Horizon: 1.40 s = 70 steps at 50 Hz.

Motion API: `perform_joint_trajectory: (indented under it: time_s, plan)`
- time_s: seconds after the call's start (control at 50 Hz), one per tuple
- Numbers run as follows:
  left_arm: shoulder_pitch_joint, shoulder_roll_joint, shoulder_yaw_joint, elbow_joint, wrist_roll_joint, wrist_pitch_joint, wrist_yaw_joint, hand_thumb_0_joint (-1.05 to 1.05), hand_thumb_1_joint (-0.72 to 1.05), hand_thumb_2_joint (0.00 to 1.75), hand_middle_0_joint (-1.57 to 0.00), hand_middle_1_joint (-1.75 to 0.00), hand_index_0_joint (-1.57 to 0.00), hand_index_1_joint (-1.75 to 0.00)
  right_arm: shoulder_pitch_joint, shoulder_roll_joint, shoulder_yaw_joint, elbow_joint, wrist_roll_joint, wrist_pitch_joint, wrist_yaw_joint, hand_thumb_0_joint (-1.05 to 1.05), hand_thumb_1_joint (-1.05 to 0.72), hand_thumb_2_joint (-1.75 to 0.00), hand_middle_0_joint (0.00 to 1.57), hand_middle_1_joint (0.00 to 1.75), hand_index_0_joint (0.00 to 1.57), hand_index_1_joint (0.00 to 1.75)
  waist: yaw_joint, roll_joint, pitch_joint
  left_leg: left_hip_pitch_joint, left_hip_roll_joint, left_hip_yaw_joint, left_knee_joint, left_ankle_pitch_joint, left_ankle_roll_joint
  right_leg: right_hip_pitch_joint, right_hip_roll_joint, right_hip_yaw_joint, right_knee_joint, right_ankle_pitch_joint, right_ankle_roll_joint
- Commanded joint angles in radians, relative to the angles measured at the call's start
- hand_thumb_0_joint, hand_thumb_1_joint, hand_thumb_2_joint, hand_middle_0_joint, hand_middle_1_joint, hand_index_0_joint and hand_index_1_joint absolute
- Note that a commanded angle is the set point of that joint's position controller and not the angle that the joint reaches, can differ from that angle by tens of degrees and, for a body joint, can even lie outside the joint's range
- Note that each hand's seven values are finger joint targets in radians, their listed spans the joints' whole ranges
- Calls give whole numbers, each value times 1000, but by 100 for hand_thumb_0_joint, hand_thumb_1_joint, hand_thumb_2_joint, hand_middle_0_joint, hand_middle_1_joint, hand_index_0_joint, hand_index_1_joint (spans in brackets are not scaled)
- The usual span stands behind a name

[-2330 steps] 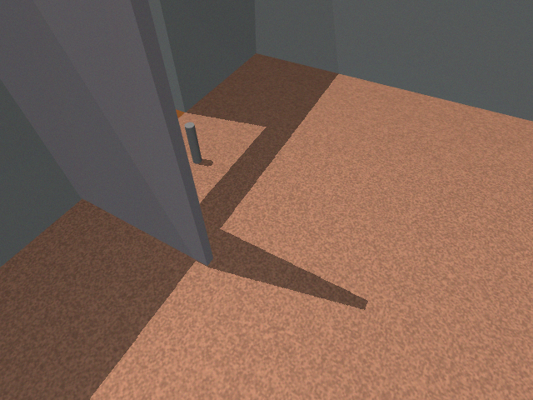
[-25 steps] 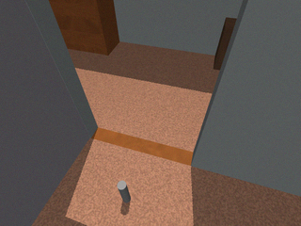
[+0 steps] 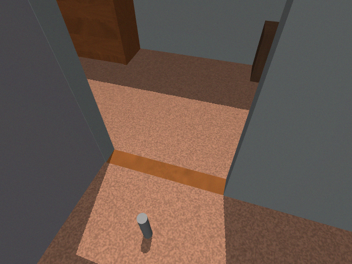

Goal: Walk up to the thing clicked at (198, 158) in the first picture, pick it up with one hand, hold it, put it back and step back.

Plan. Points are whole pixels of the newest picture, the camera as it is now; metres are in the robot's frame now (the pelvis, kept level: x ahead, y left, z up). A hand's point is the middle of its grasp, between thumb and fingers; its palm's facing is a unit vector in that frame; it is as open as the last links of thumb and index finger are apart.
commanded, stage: stand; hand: left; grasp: from the side
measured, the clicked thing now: (145, 226) +0.40 +0.19 -0.66
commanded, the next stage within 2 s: step back in 0.34 s
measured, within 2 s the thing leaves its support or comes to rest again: neither
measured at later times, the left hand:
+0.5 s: hand out of the picture +0.07 +0.26 -0.16, palm faces +0.01 -0.93 -0.37, open 7.4 cm
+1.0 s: hand out of the picture +0.01 +0.31 -0.19, palm faces -0.09 -0.93 -0.36, open 7.4 cm
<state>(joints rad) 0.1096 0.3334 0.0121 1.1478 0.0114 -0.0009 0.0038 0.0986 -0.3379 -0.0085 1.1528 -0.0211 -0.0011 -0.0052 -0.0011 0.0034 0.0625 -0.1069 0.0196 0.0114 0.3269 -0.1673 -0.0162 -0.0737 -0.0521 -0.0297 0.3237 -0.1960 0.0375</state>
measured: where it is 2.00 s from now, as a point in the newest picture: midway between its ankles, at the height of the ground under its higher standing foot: outside the picture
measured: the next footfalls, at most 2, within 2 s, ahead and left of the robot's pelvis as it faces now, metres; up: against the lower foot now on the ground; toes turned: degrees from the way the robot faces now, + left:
right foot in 1.12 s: -0.13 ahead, -0.09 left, +0.00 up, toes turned -3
left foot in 1.44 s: -0.19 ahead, +0.15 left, +0.00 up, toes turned -3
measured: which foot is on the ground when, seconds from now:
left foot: down 0.00-1.00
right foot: down 0.00-0.66, up 0.68-1.00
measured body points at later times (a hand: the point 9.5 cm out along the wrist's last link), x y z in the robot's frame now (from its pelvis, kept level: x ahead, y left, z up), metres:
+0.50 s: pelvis -0.02 +0.00 -0.01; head +0.02 +0.00 +0.44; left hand +0.07 +0.31 -0.14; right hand +0.07 -0.32 -0.14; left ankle +0.01 +0.13 -0.75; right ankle -0.01 -0.14 -0.75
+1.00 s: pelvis -0.10 +0.05 -0.02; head -0.03 +0.06 +0.42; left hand +0.02 +0.36 -0.16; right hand -0.03 -0.26 -0.13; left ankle -0.05 +0.13 -0.75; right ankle -0.14 -0.09 -0.70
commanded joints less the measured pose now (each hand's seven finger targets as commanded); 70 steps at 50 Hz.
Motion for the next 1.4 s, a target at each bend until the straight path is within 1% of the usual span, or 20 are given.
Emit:
perform_joint_trajectory:
  time_s: [0.0, 0.28, 0.38, 0.44, 0.52, 0.56, 0.6, 0.64, 0.7, 0.78, 0.9, 1.02, 1.08, 1.1, 1.12, 1.14, 1.2, 1.24, 1.32, 1.38]
  plan:
    - [-40, 205, 36, -61, 5, -26, 11, 0, 90, 90, -20, -30, -20, -30, -41, -204, -38, -56, 5, -24, -8, 0, -90, -90, 20, 30, 20, 30, -2, 5, -73, 6, 105, -80, -51, 114, 24, -19, -90, 72, -55, 120, -39]
    - [-36, 210, 36, -70, 2, -26, 11, 0, 90, 90, -20, -30, -20, -30, -40, -203, -38, -55, 6, -23, -5, 0, -90, -90, 20, 30, 20, 30, -3, 5, -56, 4, 109, -82, -62, 109, 18, -29, -87, 71, -57, 95, -44]
    - [-23, 278, 92, -136, -21, -9, 20, 0, 90, 90, -20, -30, -20, -30, -36, -254, -71, -126, 33, 9, 6, 0, -90, -90, 20, 30, 20, 30, -14, -24, -100, -45, 76, -65, 178, 323, 71, -75, -94, 82, 88, 349, -106]
    - [-56, 294, 101, -187, -13, 3, 17, 0, 90, 90, -20, -30, -20, -30, -24, -235, -79, -159, 31, 27, 8, 0, -90, -90, 20, 30, 20, 30, -16, -77, -132, -79, 10, -31, 318, 178, 59, -121, -165, 153, 78, 344, -173]
    - [-160, 328, 111, -277, 17, 14, 22, 0, 90, 90, -20, -30, -20, -30, 72, -231, -94, -196, 22, 57, 20, 0, -90, -90, 20, 30, 20, 30, -47, -218, -92, -134, -44, -75, 623, -362, 71, -283, -322, 246, 69, 299, -302]
    - [-178, 303, 101, -297, 19, 17, 24, 0, 90, 90, -20, -30, -20, -30, 104, -229, -96, -204, 29, 47, 22, 0, -90, -90, 20, 30, 20, 30, -53, -199, -88, -157, -29, -60, 480, -272, 70, -231, -254, 180, 159, 314, -242]
    - [-155, 269, 91, -308, 4, 33, 21, 0, 90, 90, -20, -30, -20, -30, 132, -235, -100, -201, 11, 28, 13, 0, -90, -90, 20, 30, 20, 30, -51, -78, -89, -154, 13, -69, 151, 112, 55, -171, -136, 97, 351, 218, -149]
    - [-85, 190, 78, -323, -12, 53, 31, 0, 90, 90, -20, -30, -20, -30, 93, -368, -129, -242, -21, 9, 4, 0, -90, -90, 20, 30, 20, 30, -13, 188, -91, -27, 251, -418, 76, 601, 139, -403, 148, 135, 632, -412, -78]
    - [-65, 239, 86, -300, -10, 57, 51, 0, 90, 90, -20, -30, -20, -30, 13, -331, -123, -283, -8, 6, -15, 0, -90, -90, 20, 30, 20, 30, -5, 132, -136, 2, 239, -353, 108, 539, 156, -436, 150, 277, 839, -382, -77]
    - [12, 245, 93, -295, -3, 52, 40, 0, 90, 90, -20, -30, -20, -30, 30, -263, -114, -316, -8, 4, -34, 0, -90, -90, 20, 30, 20, 30, 2, 132, -137, 63, 192, -246, 155, 537, 161, -443, 133, 212, 856, -279, -41]
    - [-3, 232, 105, -341, 3, 43, 28, 0, 90, 90, -20, -30, -20, -30, 97, -282, -124, -337, -5, 4, -38, 0, -90, -90, 20, 30, 20, 30, -45, 111, -113, 95, 267, -283, 154, 450, 279, -417, 110, 175, 686, -330, -17]
    - [96, 217, 116, -328, 8, 34, 7, 0, 90, 90, -20, -30, -20, -30, 41, -297, -117, -371, -5, 9, -27, 0, -90, -90, 20, 30, 20, 30, -13, 126, -155, -6, 262, -263, 151, 235, 241, -259, 65, 91, 431, -276, -50]
    - [201, 213, 123, -294, 15, 27, 2, 0, 90, 90, -20, -30, -20, -30, -11, -297, -110, -377, 6, 22, -19, 0, -90, -90, 20, 30, 20, 30, 41, 102, -152, -161, 203, -194, 202, 114, 155, -75, 60, 61, 161, -63, -91]
    - [193, 254, 132, -305, 30, 22, 4, 0, 90, 90, -20, -30, -20, -30, -7, -265, -101, -380, 14, 22, -17, 0, -90, -90, 20, 30, 20, 30, 33, 2, -127, -269, 139, -153, 278, -3, 95, -61, -32, 220, 100, -73, -131]
    - [144, 337, 151, -331, 21, 25, 1, 0, 90, 90, -20, -30, -20, -30, -48, -227, -96, -392, 22, 22, -17, 0, -90, -90, 20, 30, 20, 30, 45, -203, -43, -373, -62, -55, 455, -253, 29, -169, -200, 471, 6, -52, -259]
    - [61, 397, 160, -379, 34, 20, 2, 0, 90, 90, -20, -30, -20, -30, -31, -239, -105, -380, 18, 27, -26, 0, -90, -90, 20, 30, 20, 30, 48, -285, -5, -345, -112, -82, 710, -455, 7, -308, -352, 604, -40, -7, -374]
    - [-63, 280, 131, -423, 21, 10, 19, 0, 90, 90, -20, -30, -20, -30, 74, -236, -96, -334, 30, 25, -24, 0, -90, -90, 20, 30, 20, 30, -32, -118, 5, -345, -148, -173, 875, -326, 13, -270, -196, 308, 63, 289, -275]
    - [-46, 260, 131, -437, 25, 11, 22, 0, 90, 90, -20, -30, -20, -30, 97, -238, -84, -340, 27, 13, -28, 0, -90, -90, 20, 30, 20, 30, -11, -127, -48, -350, -133, -142, 841, -323, 8, -160, -157, 233, 123, 376, -250]
    - [52, 254, 126, -442, 30, 21, 30, 0, 90, 90, -20, -30, -20, -30, 74, -222, -79, -371, 16, 7, -31, 0, -90, -90, 20, 30, 20, 30, 48, -169, -101, -386, -68, -91, 526, -367, 2, 72, -187, 242, 209, 500, -257]
    - [36, 276, 122, -460, 12, 36, 21, 0, 90, 90, -20, -30, -20, -30, 148, -203, -87, -348, 4, -3, -27, 0, -90, -90, 20, 30, 20, 30, 8, -167, -138, -226, -60, -1, 184, -167, 20, 33, -161, 208, 308, 474, -218]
